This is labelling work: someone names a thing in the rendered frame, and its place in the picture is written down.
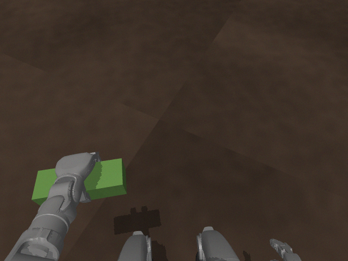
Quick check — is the carton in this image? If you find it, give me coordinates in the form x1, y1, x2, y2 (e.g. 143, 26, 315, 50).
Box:
32, 158, 127, 206

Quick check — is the right robot hand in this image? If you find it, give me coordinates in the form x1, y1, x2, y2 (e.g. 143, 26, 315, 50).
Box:
270, 239, 302, 261

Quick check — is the left robot hand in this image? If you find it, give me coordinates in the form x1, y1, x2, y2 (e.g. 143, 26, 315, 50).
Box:
55, 152, 101, 203

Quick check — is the left robot arm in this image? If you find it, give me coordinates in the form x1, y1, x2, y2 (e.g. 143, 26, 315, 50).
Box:
4, 173, 84, 261

